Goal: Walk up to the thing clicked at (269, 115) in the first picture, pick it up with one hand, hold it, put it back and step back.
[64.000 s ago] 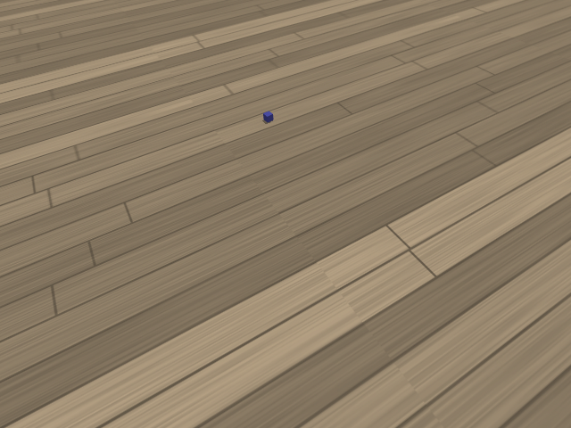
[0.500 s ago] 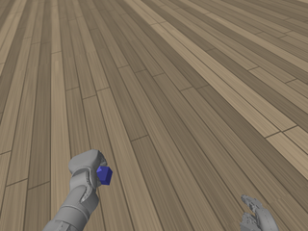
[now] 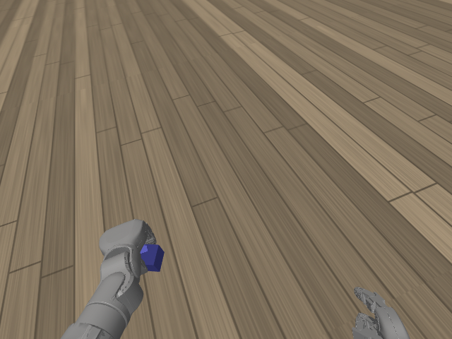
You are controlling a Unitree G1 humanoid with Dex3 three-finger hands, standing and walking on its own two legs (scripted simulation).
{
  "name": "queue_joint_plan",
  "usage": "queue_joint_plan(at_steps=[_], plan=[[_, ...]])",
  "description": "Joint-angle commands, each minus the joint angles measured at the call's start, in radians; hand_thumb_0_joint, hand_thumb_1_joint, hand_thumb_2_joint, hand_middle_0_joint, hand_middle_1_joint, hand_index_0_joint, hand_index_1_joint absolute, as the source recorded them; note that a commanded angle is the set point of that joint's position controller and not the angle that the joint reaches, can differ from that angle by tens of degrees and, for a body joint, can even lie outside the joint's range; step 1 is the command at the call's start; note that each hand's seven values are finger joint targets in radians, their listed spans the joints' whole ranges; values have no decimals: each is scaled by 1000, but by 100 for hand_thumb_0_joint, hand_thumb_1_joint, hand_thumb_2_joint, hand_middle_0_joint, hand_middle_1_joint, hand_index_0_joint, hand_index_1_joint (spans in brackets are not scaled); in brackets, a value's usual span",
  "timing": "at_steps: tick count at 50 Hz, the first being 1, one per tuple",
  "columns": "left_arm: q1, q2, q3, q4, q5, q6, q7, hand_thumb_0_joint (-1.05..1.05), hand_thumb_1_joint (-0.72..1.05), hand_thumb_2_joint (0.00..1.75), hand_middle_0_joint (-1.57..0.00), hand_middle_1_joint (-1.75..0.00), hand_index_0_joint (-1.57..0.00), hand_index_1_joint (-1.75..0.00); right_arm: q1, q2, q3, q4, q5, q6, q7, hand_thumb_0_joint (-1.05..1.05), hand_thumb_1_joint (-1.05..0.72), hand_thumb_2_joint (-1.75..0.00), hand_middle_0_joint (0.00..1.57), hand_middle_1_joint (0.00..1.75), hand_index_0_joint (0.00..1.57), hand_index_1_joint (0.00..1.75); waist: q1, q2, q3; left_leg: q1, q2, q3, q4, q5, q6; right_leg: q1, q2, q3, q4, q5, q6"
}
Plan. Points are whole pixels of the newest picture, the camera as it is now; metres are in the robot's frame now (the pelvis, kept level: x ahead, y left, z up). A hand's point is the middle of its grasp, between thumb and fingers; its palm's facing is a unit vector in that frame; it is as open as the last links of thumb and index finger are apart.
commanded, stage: hold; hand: left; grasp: from above
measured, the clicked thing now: (149, 257) +0.31 +0.22 -0.08
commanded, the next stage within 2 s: crouch in 0.46 s
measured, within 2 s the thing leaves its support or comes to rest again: neither
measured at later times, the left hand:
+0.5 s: hand (137, 260) +0.28 +0.23 -0.04, palm faces -0.37 -0.20 -0.91, open 6.8 cm
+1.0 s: hand (147, 283) +0.27 +0.23 -0.12, palm faces -0.47 -0.16 -0.87, open 6.7 cm
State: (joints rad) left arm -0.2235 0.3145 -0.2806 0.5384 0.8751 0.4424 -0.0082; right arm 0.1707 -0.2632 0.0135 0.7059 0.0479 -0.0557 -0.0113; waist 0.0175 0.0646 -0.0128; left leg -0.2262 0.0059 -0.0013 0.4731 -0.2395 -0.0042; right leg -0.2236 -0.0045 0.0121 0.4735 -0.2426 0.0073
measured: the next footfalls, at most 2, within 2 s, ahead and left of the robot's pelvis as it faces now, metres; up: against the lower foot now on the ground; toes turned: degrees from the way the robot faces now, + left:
none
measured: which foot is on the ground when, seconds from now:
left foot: down 0.00-1.00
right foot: down 0.00-1.00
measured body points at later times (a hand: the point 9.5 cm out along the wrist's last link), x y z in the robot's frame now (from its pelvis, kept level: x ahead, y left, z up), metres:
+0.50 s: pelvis +0.00 +0.00 +0.00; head +0.00 -0.02 +0.45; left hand +0.30 +0.23 +0.01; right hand +0.17 -0.24 -0.11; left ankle +0.01 +0.12 -0.74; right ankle +0.01 -0.12 -0.74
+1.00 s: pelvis +0.00 +0.00 -0.02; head +0.05 +0.00 +0.43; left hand +0.29 +0.24 -0.08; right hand +0.13 -0.25 -0.13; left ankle +0.01 +0.12 -0.74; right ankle +0.01 -0.12 -0.74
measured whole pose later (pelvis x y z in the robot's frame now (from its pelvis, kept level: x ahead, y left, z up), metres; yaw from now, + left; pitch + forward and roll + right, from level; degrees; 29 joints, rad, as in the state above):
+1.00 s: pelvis +0.00 +0.00 -0.02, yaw +0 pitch +6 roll +0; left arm -0.30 0.25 -0.23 0.91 0.92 0.33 0.24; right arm 0.18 -0.26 -0.01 0.74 0.03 -0.06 0.02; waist -0.02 0.01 -0.01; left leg -0.45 0.01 -0.01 0.66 -0.31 -0.01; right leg -0.44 0.00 0.00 0.65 -0.31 0.01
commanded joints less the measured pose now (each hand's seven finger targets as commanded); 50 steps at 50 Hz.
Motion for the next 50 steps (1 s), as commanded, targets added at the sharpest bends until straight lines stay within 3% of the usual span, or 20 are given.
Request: queue_joint_plan(at_steps=[1,5,6,8,11,13,14,17,24,25,26,28,29,32,37,42,45,47,50], plan=[[-360,179,84,-206,40,7,44,0,74,18,-119,-12,-118,-14,-117,-112,-41,-156,4,-47,-4,0,-89,-90,20,30,20,30,-2,-49,-231,91,-24,15,-46,217,17,52,28,-20,-64,195,-11],[-352,187,99,-211,41,8,46,0,76,18,-118,-16,-118,-16,-111,-110,-42,-155,5,-46,-4,0,-89,-90,20,30,20,30,-1,-38,-235,85,-28,21,-49,194,18,53,25,-15,-69,175,-12],[-337,163,75,-205,41,10,43,0,77,18,-120,-15,-119,-16,-116,-109,-39,-162,3,-45,-3,0,-89,-90,20,30,20,30,-5,-57,-219,81,-26,16,-52,191,18,53,27,-19,-71,171,-11],[-330,202,114,-218,37,9,50,0,79,18,-121,-14,-120,-15,-115,-114,-44,-165,7,-44,-6,0,-89,-90,20,30,20,30,10,-35,-223,79,-26,14,-55,181,15,55,28,-19,-70,154,-16],[-338,164,74,-240,53,5,52,0,77,19,-121,-15,-120,-16,-120,-109,-40,-165,2,-42,-4,0,-89,-90,20,30,20,30,-6,-43,-220,86,-21,9,-55,182,14,46,29,-20,-68,159,-16],[-343,197,111,-236,49,2,63,0,76,19,-120,-15,-118,-17,-116,-112,-43,-159,3,-43,-4,0,-89,-90,20,30,20,30,4,-26,-233,89,-22,10,-54,193,11,55,29,-19,-62,165,-17],[-361,193,106,-224,49,1,67,0,73,21,-118,-15,-117,-17,-109,-112,-42,-157,2,-43,-4,0,-89,-90,20,30,20,30,-7,-33,-241,91,-23,13,-47,195,13,54,28,-17,-60,170,-15],[-388,187,98,-242,52,2,78,0,74,21,-118,-17,-117,-18,-114,-111,-42,-155,2,-45,-4,0,-89,-90,20,30,20,30,-1,-23,-258,98,-24,14,-42,214,12,60,29,-18,-56,189,-15],[-305,161,87,-187,32,24,74,0,76,23,-119,-20,-118,-21,-114,-111,-46,-152,4,-41,0,0,-89,-90,20,30,20,30,4,-63,-229,83,-28,16,-38,229,17,64,26,-22,-63,213,-10],[-304,147,70,-199,36,25,71,0,76,23,-120,-18,-119,-20,-119,-111,-44,-155,4,-40,2,0,-89,-90,20,30,20,30,-1,-77,-222,81,-29,17,-38,222,21,64,23,-21,-65,214,-6],[-361,162,74,-230,39,21,72,0,76,22,-118,-20,-118,-20,-114,-113,-45,-154,5,-40,2,0,-89,-90,20,30,20,30,-8,-60,-245,91,-29,18,-35,223,20,63,22,-19,-62,217,-7],[-334,170,85,-220,38,24,72,0,81,23,-118,-25,-120,-23,-114,-109,-45,-152,6,-37,2,0,-90,-91,20,30,20,30,5,-46,-244,86,-30,18,-36,233,18,66,24,-21,-59,223,-9],[-304,166,86,-204,42,27,71,0,73,23,-110,-19,-112,-18,-114,-112,-45,-156,5,-36,3,0,-85,-89,20,30,20,30,2,-57,-237,87,-29,16,-36,231,18,71,24,-22,-59,217,-10],[-311,158,83,-204,54,15,79,0,88,18,-122,-20,-125,-17,-109,-111,-47,-156,5,-33,5,0,-87,-89,20,30,20,30,-5,-51,-221,82,-26,14,-38,226,16,50,26,-24,-56,211,-13],[-274,127,90,-89,62,-16,133,0,88,20,-123,-21,-125,-18,-85,-116,-52,-144,0,-33,12,0,-87,-89,20,30,20,30,-23,-81,-170,41,-25,13,-29,179,14,12,24,-22,-49,162,-15],[-361,108,93,24,69,-59,217,0,86,14,-122,-16,-124,-14,-40,-121,-65,-98,-8,-39,21,0,-87,-89,20,30,20,30,-43,-85,-206,17,-22,14,17,186,10,-29,23,-23,-3,180,-14],[-400,83,88,138,70,-90,268,0,84,8,-119,-14,-122,-10,4,-125,-72,-63,-11,-37,24,0,-87,-89,20,30,20,30,-70,-77,-220,-36,-22,21,87,192,8,-95,21,-19,57,193,-15],[-386,97,118,219,76,-117,308,0,84,8,-121,-11,-124,-8,28,-126,-80,-47,-14,-36,26,0,-87,-89,20,30,20,30,-67,-89,-231,-108,-24,25,153,176,6,-151,19,-16,113,181,-16],[-435,67,126,323,101,-168,360,0,86,2,-123,-6,-126,-3,67,-127,-88,-33,-30,-38,35,0,-88,-90,20,30,20,30,-92,-63,-287,-237,-14,24,296,166,-2,-301,23,-16,256,161,-28]])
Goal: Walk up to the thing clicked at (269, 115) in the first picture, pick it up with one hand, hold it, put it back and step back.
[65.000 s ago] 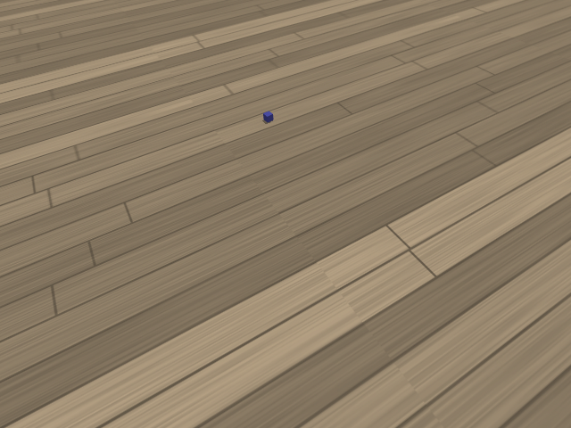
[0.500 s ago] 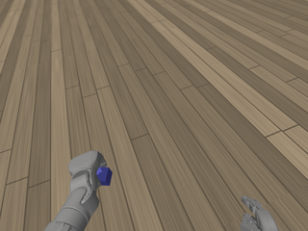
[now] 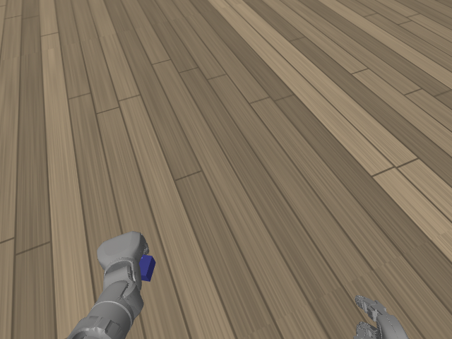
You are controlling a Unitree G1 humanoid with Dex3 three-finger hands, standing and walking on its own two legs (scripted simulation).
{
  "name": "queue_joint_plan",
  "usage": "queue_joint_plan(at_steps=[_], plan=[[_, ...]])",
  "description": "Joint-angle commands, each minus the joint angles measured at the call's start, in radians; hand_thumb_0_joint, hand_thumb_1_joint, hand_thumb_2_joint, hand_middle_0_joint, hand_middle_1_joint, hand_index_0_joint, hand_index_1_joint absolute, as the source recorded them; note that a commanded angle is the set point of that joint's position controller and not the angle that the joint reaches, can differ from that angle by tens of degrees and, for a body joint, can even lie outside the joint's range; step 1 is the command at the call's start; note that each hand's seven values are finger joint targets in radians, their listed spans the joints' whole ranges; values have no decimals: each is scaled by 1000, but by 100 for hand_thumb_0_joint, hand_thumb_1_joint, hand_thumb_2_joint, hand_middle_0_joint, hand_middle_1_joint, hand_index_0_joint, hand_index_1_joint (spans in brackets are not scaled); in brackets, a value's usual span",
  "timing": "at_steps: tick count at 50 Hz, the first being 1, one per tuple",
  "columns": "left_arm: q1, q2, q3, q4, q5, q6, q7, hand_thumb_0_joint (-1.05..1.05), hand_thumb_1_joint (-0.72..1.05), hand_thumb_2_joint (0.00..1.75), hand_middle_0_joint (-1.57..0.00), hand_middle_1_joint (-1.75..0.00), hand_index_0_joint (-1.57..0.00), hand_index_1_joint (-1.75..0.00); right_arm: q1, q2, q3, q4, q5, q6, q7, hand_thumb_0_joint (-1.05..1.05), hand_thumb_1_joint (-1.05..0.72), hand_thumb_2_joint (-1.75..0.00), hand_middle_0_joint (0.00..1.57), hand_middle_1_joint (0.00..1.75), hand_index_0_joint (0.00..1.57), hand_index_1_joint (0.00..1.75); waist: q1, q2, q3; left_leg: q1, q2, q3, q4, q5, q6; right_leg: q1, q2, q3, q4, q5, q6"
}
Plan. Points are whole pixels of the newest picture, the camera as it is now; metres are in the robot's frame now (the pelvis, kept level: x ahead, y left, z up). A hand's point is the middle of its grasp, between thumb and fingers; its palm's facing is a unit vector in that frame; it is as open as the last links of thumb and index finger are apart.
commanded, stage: crouch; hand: left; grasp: from above
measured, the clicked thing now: (141, 267) +0.29 +0.23 -0.16
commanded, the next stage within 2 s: lower in 1.40 s
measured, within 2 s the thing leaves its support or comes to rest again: neither
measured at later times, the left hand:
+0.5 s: hand (155, 280) +0.32 +0.24 -0.36, palm faces -0.42 -0.14 -0.90, open 6.7 cm
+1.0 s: hand (163, 292) +0.32 +0.26 -0.52, palm faces -0.42 -0.15 -0.89, open 6.7 cm
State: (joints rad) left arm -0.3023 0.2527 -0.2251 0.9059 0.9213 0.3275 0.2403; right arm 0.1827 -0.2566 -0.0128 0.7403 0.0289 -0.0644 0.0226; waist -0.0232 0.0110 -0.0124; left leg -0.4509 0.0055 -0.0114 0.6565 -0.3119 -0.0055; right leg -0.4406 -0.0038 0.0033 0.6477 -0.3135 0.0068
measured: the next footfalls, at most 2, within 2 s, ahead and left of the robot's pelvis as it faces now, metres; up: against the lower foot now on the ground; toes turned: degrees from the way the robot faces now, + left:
none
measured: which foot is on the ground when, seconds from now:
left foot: down 0.00-1.00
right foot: down 0.00-1.00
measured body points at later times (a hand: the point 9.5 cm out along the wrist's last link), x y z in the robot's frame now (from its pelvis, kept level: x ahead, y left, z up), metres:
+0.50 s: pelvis -0.06 +0.00 -0.21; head +0.11 +0.00 +0.20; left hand +0.34 +0.25 -0.31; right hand +0.01 -0.26 -0.35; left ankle +0.01 +0.12 -0.72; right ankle +0.01 -0.12 -0.72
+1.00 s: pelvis -0.08 +0.00 -0.34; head +0.14 +0.02 +0.06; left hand +0.34 +0.26 -0.47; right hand +0.01 -0.28 -0.47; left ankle +0.01 +0.12 -0.72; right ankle +0.00 -0.12 -0.72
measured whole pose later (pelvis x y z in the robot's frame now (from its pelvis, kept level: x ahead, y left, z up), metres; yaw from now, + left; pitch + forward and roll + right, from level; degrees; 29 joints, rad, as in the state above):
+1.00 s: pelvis -0.08 +0.00 -0.34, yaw -4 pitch +36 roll -4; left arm -0.73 0.48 0.10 1.35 1.04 0.02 0.51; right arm 0.11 -0.27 -0.01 0.81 -0.12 -0.16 0.11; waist -0.14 0.01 -0.17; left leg -2.07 0.01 -0.09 2.12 -0.69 -0.02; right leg -2.04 0.02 -0.05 2.08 -0.68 0.00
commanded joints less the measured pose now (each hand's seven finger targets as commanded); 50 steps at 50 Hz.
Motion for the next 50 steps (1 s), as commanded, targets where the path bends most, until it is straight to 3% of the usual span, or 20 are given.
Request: queue_joint_plan(at_steps=[1,4,5,8,12,16,19,21,26,27,30,32,35,38,39,41,44,47,49,50], plan=[[-379,147,91,-15,65,-71,132,0,85,3,-123,-4,-126,-1,61,-139,-68,-69,-17,-30,4,0,-88,-90,20,30,20,30,-45,-2,-309,-81,-12,34,173,222,-1,-142,25,-8,143,210,-31],[-423,145,129,55,87,-117,198,0,88,1,-125,-1,-128,0,88,-141,-81,-80,-33,-29,17,0,-95,-94,21,31,21,31,-46,26,-402,-246,-13,34,324,175,-5,-302,26,-12,304,165,-35],[-438,181,152,39,97,-130,219,0,91,2,-128,-2,-130,0,93,-145,-89,-82,-32,-28,18,0,-92,-92,20,31,20,31,-29,70,-454,-265,-15,34,359,156,-10,-357,27,-16,353,142,-40],[-509,230,192,52,109,-149,273,0,96,7,-132,-2,-134,-1,97,-158,-98,-79,-44,-30,22,0,-87,-89,20,30,20,30,-34,125,-580,-365,-13,27,480,137,-9,-506,35,-27,485,109,-52],[-553,242,223,181,75,-132,326,0,96,9,-135,-1,-135,-1,105,-159,-94,-70,-58,-35,21,0,-87,-89,20,30,20,30,-59,66,-643,-603,-17,22,609,32,9,-607,42,-35,602,51,-47],[-563,273,254,251,29,-120,322,0,94,4,-130,-5,-132,-3,103,-170,-99,-49,-73,-48,27,0,-87,-89,20,30,20,30,-65,61,-695,-726,-16,8,687,-61,9,-711,38,-43,693,-34,-50],[-605,290,258,253,26,-136,294,0,101,5,-133,-9,-137,-6,101,-162,-97,-40,-80,-59,32,0,-87,-89,20,30,20,30,-85,63,-722,-813,-16,3,768,-109,18,-801,39,-50,759,-76,-48],[-630,352,281,242,41,-161,280,0,101,4,-134,-9,-138,-6,98,-160,-93,-36,-83,-64,33,0,-87,-89,20,30,20,30,-84,70,-729,-886,-20,12,825,-158,25,-852,40,-45,791,-124,-45],[-657,407,301,241,95,-241,259,0,98,2,-128,-12,-133,-7,106,-171,-84,-27,-97,-82,41,0,-87,-89,20,30,20,30,-106,75,-775,-980,-22,4,960,-197,29,-986,37,-57,906,-172,-41],[-682,449,318,202,101,-256,261,0,97,2,-129,-12,-133,-7,104,-168,-81,-29,-98,-84,43,0,-88,-89,20,30,20,30,-91,100,-805,-986,-24,7,975,-196,27,-991,37,-56,926,-175,-42],[-702,428,312,218,117,-276,276,0,94,6,-127,-14,-132,-10,117,-172,-76,-13,-107,-95,48,0,-88,-89,20,30,20,30,-114,123,-820,-985,-20,-1,1018,-202,23,-1067,35,-71,968,-180,-42],[-708,426,321,205,107,-277,295,0,93,7,-126,-15,-131,-10,109,-179,-75,-4,-112,-103,49,0,-88,-89,20,30,20,30,-99,179,-840,-945,-15,-19,1016,-223,11,-1147,32,-87,1009,-210,-51],[-711,410,308,246,105,-274,306,0,96,9,-129,-13,-133,-9,105,-195,-79,18,-119,-109,53,0,-88,-89,20,30,20,30,-120,192,-808,-945,-7,-41,1041,-255,4,-1232,26,-103,1056,-234,-51],[-703,421,314,248,97,-277,311,0,94,12,-129,-11,-132,-8,106,-184,-71,25,-124,-111,58,0,-88,-89,20,30,20,30,-113,190,-831,-991,-10,-19,1113,-200,14,-1219,31,-96,1093,-174,-47],[-703,416,314,258,103,-278,308,0,94,13,-129,-11,-132,-9,117,-192,-67,33,-129,-113,62,0,-88,-89,20,30,20,30,-130,178,-832,-1000,-8,-25,1136,-166,12,-1229,26,-98,1113,-143,-44],[-727,476,336,240,112,-285,307,0,91,13,-129,-9,-131,-7,108,-190,-64,33,-129,-110,64,0,-88,-89,20,30,20,30,-115,189,-833,-1053,-11,-4,1177,-147,21,-1218,36,-90,1132,-116,-43],[-712,461,339,277,122,-294,309,0,90,13,-128,-10,-130,-8,106,-184,-60,36,-140,-109,73,0,-88,-89,20,30,20,30,-119,156,-812,-1123,-11,5,1225,-154,28,-1215,39,-86,1155,-110,-36],[-690,495,373,297,131,-297,321,0,90,10,-128,-8,-130,-6,95,-187,-58,37,-142,-110,80,0,-88,-89,20,30,20,30,-88,190,-801,-1140,-11,7,1238,-174,24,-1258,41,-91,1190,-144,-42],[-699,461,353,324,133,-300,323,0,88,9,-127,-7,-129,-5,95,-189,-62,40,-146,-110,86,0,-88,-89,20,30,20,30,-109,184,-783,-1144,-9,-2,1245,-194,22,-1296,46,-102,1204,-166,-44],[-723,482,367,311,137,-303,329,0,87,7,-127,-6,-129,-4,94,-195,-65,41,-147,-111,88,0,-88,-89,20,30,20,30,-107,204,-778,-1162,-9,-2,1257,-201,22,-1316,44,-102,1221,-171,-46]])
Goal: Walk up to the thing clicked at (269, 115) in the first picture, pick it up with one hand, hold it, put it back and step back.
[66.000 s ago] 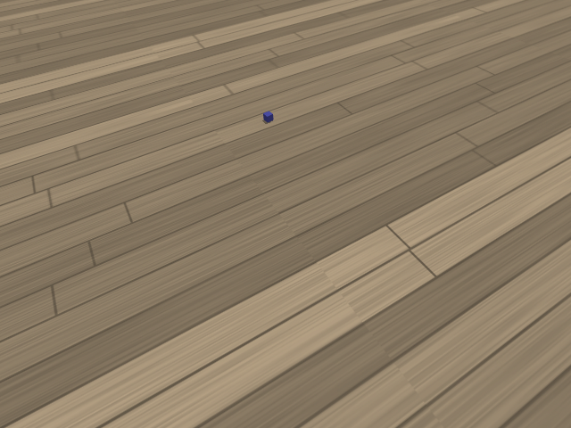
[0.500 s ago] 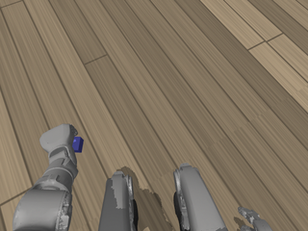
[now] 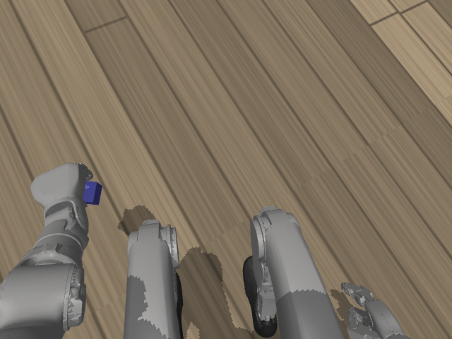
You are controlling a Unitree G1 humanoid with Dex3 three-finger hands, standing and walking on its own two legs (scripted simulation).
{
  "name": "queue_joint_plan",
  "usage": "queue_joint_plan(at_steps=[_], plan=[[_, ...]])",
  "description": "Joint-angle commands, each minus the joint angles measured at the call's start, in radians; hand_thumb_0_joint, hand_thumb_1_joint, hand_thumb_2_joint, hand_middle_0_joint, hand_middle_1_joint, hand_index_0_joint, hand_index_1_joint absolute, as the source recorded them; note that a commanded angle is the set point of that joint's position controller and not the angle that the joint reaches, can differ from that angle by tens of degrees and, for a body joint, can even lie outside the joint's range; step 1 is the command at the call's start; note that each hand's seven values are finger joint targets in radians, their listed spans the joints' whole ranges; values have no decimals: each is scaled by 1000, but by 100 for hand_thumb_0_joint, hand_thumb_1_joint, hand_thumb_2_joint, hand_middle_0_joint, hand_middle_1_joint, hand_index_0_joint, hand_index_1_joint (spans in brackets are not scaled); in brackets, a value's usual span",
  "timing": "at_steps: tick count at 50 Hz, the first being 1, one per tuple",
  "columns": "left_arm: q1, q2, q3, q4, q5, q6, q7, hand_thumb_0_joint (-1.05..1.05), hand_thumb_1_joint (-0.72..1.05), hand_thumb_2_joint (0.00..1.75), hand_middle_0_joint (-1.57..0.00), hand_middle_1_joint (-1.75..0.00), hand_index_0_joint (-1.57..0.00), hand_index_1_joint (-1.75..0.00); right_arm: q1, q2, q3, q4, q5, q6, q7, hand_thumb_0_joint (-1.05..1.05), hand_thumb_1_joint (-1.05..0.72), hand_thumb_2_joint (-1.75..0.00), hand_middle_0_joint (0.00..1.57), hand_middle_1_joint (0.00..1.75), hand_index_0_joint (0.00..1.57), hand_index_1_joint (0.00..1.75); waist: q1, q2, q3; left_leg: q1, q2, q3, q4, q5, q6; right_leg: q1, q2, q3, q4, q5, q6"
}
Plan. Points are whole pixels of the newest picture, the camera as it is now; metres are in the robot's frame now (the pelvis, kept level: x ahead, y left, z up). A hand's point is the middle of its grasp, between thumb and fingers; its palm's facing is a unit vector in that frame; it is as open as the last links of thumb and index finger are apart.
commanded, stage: crouch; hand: left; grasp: from above
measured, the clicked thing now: (87, 192) +0.40 +0.28 -0.23
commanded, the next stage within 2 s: lower in 0.40 s
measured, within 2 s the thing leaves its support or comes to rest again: rests again in 1.20 s
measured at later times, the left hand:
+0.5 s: hand (87, 206) +0.37 +0.29 -0.25, palm faces -0.41 -0.18 -0.89, open 6.7 cm
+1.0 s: hand (99, 206) +0.38 +0.28 -0.31, palm faces -0.42 -0.20 -0.88, open 6.7 cm
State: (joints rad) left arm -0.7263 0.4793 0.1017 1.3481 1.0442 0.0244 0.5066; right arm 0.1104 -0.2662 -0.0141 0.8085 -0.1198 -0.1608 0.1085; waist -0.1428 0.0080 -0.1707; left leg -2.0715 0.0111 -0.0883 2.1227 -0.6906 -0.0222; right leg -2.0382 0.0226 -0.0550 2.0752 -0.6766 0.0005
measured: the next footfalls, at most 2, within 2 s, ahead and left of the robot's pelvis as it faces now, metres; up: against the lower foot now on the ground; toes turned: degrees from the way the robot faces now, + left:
none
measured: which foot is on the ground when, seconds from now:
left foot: down 0.00-1.00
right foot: down 0.00-1.00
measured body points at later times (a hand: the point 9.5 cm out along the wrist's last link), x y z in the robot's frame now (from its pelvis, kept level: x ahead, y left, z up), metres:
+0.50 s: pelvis -0.01 +0.00 -0.06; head +0.22 +0.04 +0.33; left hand +0.39 +0.29 -0.19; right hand +0.06 -0.26 -0.19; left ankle +0.08 +0.13 -0.38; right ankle +0.09 -0.12 -0.38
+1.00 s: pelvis +0.00 +0.00 -0.10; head +0.24 +0.05 +0.27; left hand +0.40 +0.29 -0.26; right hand +0.06 -0.26 -0.22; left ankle +0.08 +0.13 -0.38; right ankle +0.09 -0.12 -0.38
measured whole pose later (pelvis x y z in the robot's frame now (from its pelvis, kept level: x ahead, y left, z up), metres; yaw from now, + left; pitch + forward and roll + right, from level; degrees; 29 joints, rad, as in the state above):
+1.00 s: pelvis +0.00 +0.00 -0.10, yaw -3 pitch +33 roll -6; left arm -0.83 0.59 0.23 1.60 1.13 -0.09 0.65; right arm 0.08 -0.27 0.02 0.87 -0.21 -0.20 0.24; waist -0.19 -0.02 -0.03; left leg -2.32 0.01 -0.13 2.46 -0.72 -0.02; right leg -2.28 0.04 -0.08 2.38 -0.69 0.02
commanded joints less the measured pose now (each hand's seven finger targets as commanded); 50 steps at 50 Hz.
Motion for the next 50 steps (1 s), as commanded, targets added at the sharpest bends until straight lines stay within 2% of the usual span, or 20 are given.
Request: queue_joint_plan(at_steps=[1,3,4,6,8,10,12,14,16,19,20,21,27,30,35,38,39,44,48,50], plan=[[-284,261,54,-118,12,0,67,0,91,7,-128,-7,-131,-4,170,-182,-62,-32,-2,-15,7,0,-88,-89,20,30,20,30,12,194,-629,452,-16,78,-198,179,42,296,19,-44,-206,196,-36],[-263,231,41,-91,12,2,67,0,91,7,-129,-6,-131,-4,173,-187,-61,-25,-7,-17,14,0,-88,-89,20,30,20,30,5,189,-616,444,-14,71,-187,178,39,268,16,-51,-184,194,-36],[-296,263,47,-112,6,-3,67,0,88,6,-128,-3,-130,-1,163,-184,-65,-23,-5,-18,15,0,-88,-90,20,30,20,30,12,194,-624,423,-15,75,-175,167,43,261,22,-50,-180,183,-35],[-284,245,47,-90,5,-6,67,0,88,8,-127,-5,-129,-4,177,-185,-63,-23,-9,-18,20,0,-88,-90,20,30,20,30,0,179,-620,405,-15,77,-153,169,44,273,19,-49,-170,189,-33],[-294,281,68,-105,6,-11,72,0,89,8,-128,-5,-130,-3,174,-190,-65,-17,-10,-20,22,0,-88,-89,20,30,20,30,8,168,-640,385,-16,78,-131,169,49,270,21,-49,-154,190,-30],[-294,255,54,-95,4,-15,72,0,87,6,-127,-4,-129,-3,176,-175,-57,-16,-13,-18,28,0,-89,-90,20,30,20,30,0,173,-614,364,-15,81,-116,170,47,269,22,-46,-148,195,-30],[-315,298,80,-115,12,-23,79,0,87,4,-128,-1,-129,0,178,-186,-61,-10,-15,-19,31,0,-88,-90,20,30,20,30,10,184,-644,360,-15,80,-101,173,48,261,22,-49,-124,195,-31],[-294,274,63,-84,16,-24,78,0,87,7,-128,-2,-129,-1,180,-186,-60,-6,-17,-18,36,0,-88,-90,20,30,20,30,0,174,-619,360,-12,77,-90,167,47,236,23,-54,-117,187,-32],[-324,306,86,-100,18,-33,87,0,86,5,-128,0,-129,0,178,-196,-65,-5,-18,-20,37,0,-88,-90,20,30,20,30,1,186,-609,320,-17,79,-88,129,49,212,23,-56,-106,148,-34],[-328,266,63,-64,28,-37,89,0,87,7,-130,0,-130,0,188,-194,-55,10,-23,-24,47,0,-89,-90,20,30,20,30,-9,203,-586,346,-14,66,-88,123,41,164,22,-68,-85,138,-40],[-329,302,89,-68,28,-38,95,0,88,6,-130,0,-130,0,186,-205,-60,8,-20,-24,46,0,-89,-90,20,30,20,30,3,212,-600,353,-13,60,-90,128,40,150,22,-71,-73,142,-42],[-310,286,89,-56,26,-36,99,0,90,7,-132,-1,-132,0,191,-201,-57,6,-23,-25,49,0,-89,-90,20,30,20,30,-1,218,-600,367,-14,57,-89,134,37,148,18,-74,-65,147,-43],[-324,290,89,3,23,-42,108,0,89,10,-134,0,-133,0,195,-203,-50,22,-27,-34,62,0,-89,-90,20,30,20,30,-9,187,-566,300,-16,65,-47,128,45,134,20,-72,-48,148,-37],[-356,282,63,58,31,-62,107,0,88,7,-134,0,-133,0,185,-196,-41,31,-33,-39,69,0,-89,-90,20,30,20,30,-27,162,-516,218,-20,78,-9,114,53,137,26,-66,-42,138,-33],[-353,328,94,88,50,-95,123,0,92,8,-135,-2,-135,-2,190,-206,-31,38,-49,-46,87,0,-90,-90,20,30,20,30,-24,142,-563,194,-20,88,52,156,58,197,32,-60,-16,187,-23],[-360,351,122,92,63,-105,150,0,96,10,-137,-4,-137,-3,170,-222,-37,35,-52,-46,93,0,-89,-90,20,30,20,30,-15,202,-560,234,-18,70,38,149,47,121,36,-86,26,170,-36],[-371,332,112,115,75,-106,158,0,97,9,-137,-4,-138,-4,174,-221,-35,36,-60,-49,99,0,-89,-90,20,30,20,30,-30,218,-531,251,-18,65,38,134,43,89,34,-96,37,155,-39],[-350,356,152,103,70,-112,193,0,94,11,-137,-2,-136,-3,170,-221,-33,42,-70,-43,114,0,-90,-90,20,30,20,30,-20,241,-553,246,-16,63,61,155,43,114,38,-100,52,181,-35],[-385,341,129,151,81,-118,200,0,92,9,-135,0,-134,0,177,-227,-22,55,-85,-49,134,0,-88,-89,20,30,20,30,-56,239,-520,243,-11,53,98,171,43,87,41,-114,80,205,-32],[-359,368,161,164,74,-125,212,0,91,10,-134,0,-133,0,180,-239,-19,53,-87,-51,139,0,-88,-89,20,30,20,30,-54,217,-528,220,-9,48,115,189,46,108,41,-116,84,224,-28]])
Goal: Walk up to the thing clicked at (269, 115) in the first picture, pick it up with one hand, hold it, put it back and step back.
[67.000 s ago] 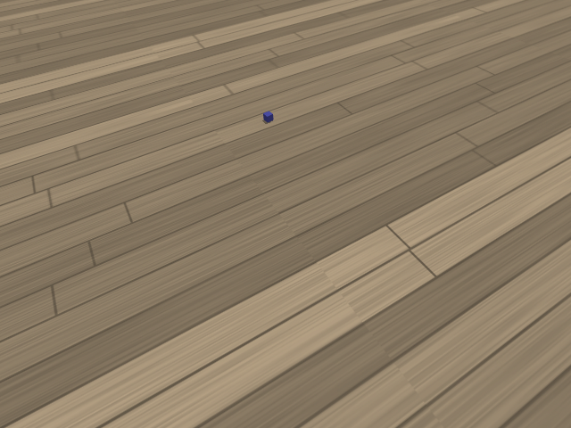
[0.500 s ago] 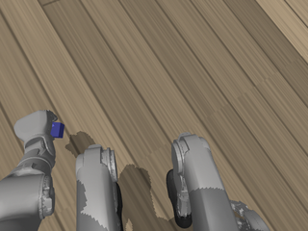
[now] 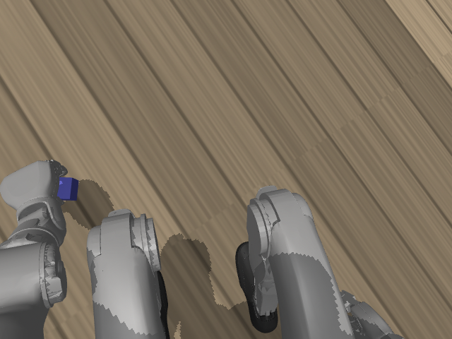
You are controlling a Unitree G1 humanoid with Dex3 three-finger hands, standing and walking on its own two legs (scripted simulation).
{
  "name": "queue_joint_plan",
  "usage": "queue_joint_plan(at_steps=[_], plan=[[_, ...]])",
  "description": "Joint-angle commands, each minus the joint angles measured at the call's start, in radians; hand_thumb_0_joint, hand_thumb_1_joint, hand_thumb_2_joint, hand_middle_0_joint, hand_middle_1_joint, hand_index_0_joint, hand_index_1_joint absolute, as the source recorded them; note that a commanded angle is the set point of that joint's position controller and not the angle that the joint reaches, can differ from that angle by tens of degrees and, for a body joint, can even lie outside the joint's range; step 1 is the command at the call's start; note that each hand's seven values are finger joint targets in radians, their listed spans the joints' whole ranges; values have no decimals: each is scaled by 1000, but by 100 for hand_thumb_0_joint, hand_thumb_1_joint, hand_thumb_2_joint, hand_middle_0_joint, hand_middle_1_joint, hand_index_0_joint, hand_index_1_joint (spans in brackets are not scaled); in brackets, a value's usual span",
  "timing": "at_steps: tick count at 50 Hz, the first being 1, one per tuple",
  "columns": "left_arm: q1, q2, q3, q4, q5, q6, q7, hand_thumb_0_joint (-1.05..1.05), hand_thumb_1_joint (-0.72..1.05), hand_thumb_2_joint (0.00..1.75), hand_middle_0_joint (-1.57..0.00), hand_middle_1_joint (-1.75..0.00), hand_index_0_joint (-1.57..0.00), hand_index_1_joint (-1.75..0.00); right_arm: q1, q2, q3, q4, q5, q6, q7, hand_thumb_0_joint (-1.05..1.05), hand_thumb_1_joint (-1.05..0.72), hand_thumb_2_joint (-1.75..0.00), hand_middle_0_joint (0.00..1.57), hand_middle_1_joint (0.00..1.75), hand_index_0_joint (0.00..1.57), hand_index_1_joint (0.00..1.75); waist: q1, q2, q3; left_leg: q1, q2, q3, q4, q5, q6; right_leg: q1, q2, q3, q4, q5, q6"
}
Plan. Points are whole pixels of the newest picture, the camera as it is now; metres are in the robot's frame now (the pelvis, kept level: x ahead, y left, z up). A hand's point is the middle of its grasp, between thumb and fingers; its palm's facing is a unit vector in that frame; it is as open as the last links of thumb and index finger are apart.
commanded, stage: rest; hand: left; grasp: from above
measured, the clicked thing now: (63, 189) +0.39 +0.30 -0.26
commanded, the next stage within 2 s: open in 0.58 s
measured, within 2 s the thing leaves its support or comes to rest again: rests again in 0.20 s
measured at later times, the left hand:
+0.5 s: hand (57, 195) +0.38 +0.30 -0.24, palm faces -0.39 -0.26 -0.88, open 6.7 cm
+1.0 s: hand (61, 196) +0.38 +0.30 -0.26, palm faces -0.39 -0.25 -0.89, open 7.2 cm
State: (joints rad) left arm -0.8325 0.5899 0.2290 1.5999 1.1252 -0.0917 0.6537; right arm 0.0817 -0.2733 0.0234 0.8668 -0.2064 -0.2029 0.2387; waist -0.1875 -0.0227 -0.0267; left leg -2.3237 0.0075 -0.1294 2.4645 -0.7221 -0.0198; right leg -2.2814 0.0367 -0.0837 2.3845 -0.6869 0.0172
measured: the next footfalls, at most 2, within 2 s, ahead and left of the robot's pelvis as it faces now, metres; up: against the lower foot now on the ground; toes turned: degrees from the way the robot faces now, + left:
none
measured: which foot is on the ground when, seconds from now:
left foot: down 0.00-1.00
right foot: down 0.00-1.00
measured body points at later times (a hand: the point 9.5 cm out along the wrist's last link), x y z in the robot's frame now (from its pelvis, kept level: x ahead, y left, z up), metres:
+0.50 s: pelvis +0.00 +0.01 -0.02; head +0.25 +0.08 +0.35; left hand +0.39 +0.31 -0.19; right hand +0.05 -0.26 -0.12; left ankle +0.07 +0.13 -0.28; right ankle +0.09 -0.12 -0.28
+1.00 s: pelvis -0.01 +0.01 -0.02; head +0.25 +0.10 +0.34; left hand +0.39 +0.31 -0.21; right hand +0.04 -0.25 -0.10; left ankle +0.07 +0.13 -0.28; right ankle +0.09 -0.12 -0.28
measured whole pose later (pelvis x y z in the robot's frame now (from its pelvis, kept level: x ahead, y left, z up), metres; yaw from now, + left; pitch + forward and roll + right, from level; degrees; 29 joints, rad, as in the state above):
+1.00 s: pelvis -0.01 +0.01 -0.02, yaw -5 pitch +27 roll -11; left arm -0.88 0.79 0.28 1.83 1.16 -0.17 0.81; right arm 0.07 -0.32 0.16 0.85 -0.30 -0.34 0.38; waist -0.28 -0.09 0.10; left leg -2.33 0.01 -0.23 2.57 -0.73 -0.02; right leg -2.25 0.06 -0.16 2.42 -0.66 0.04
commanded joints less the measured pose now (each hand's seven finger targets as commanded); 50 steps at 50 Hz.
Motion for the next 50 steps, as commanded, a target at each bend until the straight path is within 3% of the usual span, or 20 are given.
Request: queue_joint_plan(at_steps=[1,5,8,11,12,14,19,21,23,24,26,29,30,31,32,34,39,45,46,50], plan=[[-268,262,13,-74,10,-12,62,0,93,9,-134,-1,-134,-1,213,-231,-46,-2,-10,-14,17,0,-89,-89,20,30,20,30,-23,253,-657,461,-6,92,-211,218,46,356,28,-86,-216,236,-44],[-232,291,53,-68,3,-26,81,0,93,10,-134,0,-134,0,207,-237,-40,-5,-12,-15,28,0,-88,-89,20,30,20,30,0,235,-668,432,-6,89,-207,212,49,394,36,-88,-226,230,-40],[-248,296,46,-41,14,-36,87,0,95,8,-134,-2,-135,-1,212,-244,-33,-6,-24,-23,42,0,-89,-89,20,30,20,30,-26,269,-652,445,-4,77,-191,229,44,378,37,-103,-193,249,-43],[-210,354,109,-22,18,-41,106,0,100,7,-137,-1,-138,0,220,-266,-37,-2,-30,-25,51,0,-89,-89,20,30,20,30,-22,275,-636,445,-2,70,-185,239,41,375,36,-116,-184,255,-41],[-251,318,63,-22,25,-45,102,0,101,8,-137,-3,-138,-2,213,-258,-28,-11,-34,-30,58,0,-89,-89,20,30,20,30,-37,289,-617,435,-3,68,-181,221,40,361,37,-115,-177,243,-44],[-254,314,54,-16,27,-53,103,0,101,7,-138,-2,-139,-1,207,-264,-26,-14,-37,-40,66,0,-89,-89,20,30,20,30,-44,292,-609,451,0,61,-174,217,38,347,40,-125,-173,237,-44],[-203,354,99,53,29,-54,131,0,99,10,-136,-2,-137,-1,216,-289,-24,-1,-41,-43,79,0,-88,-89,20,30,20,30,-44,269,-581,413,3,48,-177,222,39,357,45,-136,-178,244,-42],[-226,340,82,100,40,-58,131,0,101,9,-137,-5,-138,-3,225,-292,-19,-3,-51,-51,87,0,-88,-89,20,30,20,30,-73,242,-527,379,2,45,-170,186,43,339,43,-138,-184,212,-39],[-238,328,57,117,35,-65,134,0,102,7,-137,-4,-138,-2,201,-297,-13,-15,-49,-62,93,0,-89,-89,20,30,20,30,-70,240,-502,366,2,39,-166,157,45,314,43,-139,-186,184,-39],[-213,373,94,137,36,-67,141,0,102,6,-135,-6,-138,-4,214,-304,-12,-1,-52,-60,92,0,-88,-89,20,30,20,30,-68,233,-508,359,2,37,-172,156,47,338,47,-139,-196,183,-38],[-200,378,86,149,46,-70,142,0,101,5,-135,-4,-138,-2,202,-301,-7,-6,-53,-62,95,0,-89,-89,20,30,20,30,-62,236,-506,353,2,38,-167,161,47,344,49,-136,-193,185,-38],[-241,367,64,172,51,-79,142,0,105,6,-138,-6,-140,-3,204,-300,15,-15,-65,-77,108,0,-89,-89,20,30,20,30,-101,206,-465,347,3,29,-152,151,51,335,44,-144,-192,184,-30],[-207,373,61,188,44,-79,145,0,104,5,-138,-4,-140,-2,183,-315,8,-9,-61,-80,106,0,-89,-89,20,30,20,30,-81,216,-468,343,4,23,-167,130,48,324,49,-144,-193,160,-35],[-242,376,45,191,51,-84,145,0,105,5,-138,-6,-140,-4,182,-300,23,-17,-63,-88,110,0,-89,-90,20,30,20,30,-103,210,-444,327,3,23,-155,114,50,318,47,-144,-194,150,-32],[-214,381,54,192,46,-85,151,0,102,4,-135,-5,-137,-2,173,-317,19,-9,-63,-90,110,0,-88,-89,20,30,20,30,-87,215,-454,347,6,12,-177,115,44,315,47,-148,-195,146,-34],[-227,371,28,198,54,-89,151,0,104,3,-136,-6,-139,-3,171,-322,22,-15,-71,-99,116,0,-89,-89,20,30,20,30,-98,234,-443,361,5,8,-180,106,42,306,48,-153,-189,141,-36],[-241,380,28,195,52,-89,168,0,64,1,-100,-16,-104,-12,171,-327,40,-19,-78,-119,127,0,-88,-89,20,30,20,30,-107,245,-447,380,8,3,-179,127,38,325,48,-159,-191,172,-34],[-246,415,45,178,30,-81,188,0,43,16,-86,-28,-89,-25,177,-331,57,-11,-84,-140,142,0,-88,-89,20,30,20,30,-108,292,-476,398,11,10,-164,166,34,378,52,-156,-188,217,-35],[-228,426,60,161,21,-81,194,0,39,19,-83,-30,-86,-27,171,-335,53,-3,-83,-136,142,0,-88,-89,20,30,20,30,-90,307,-508,411,12,13,-168,179,33,398,57,-151,-191,223,-37],[-255,447,70,128,25,-74,199,0,32,25,-80,-31,-82,-29,173,-341,58,-4,-86,-147,149,0,-88,-89,20,30,20,30,-102,328,-499,426,14,7,-168,174,30,390,51,-161,-186,220,-36]])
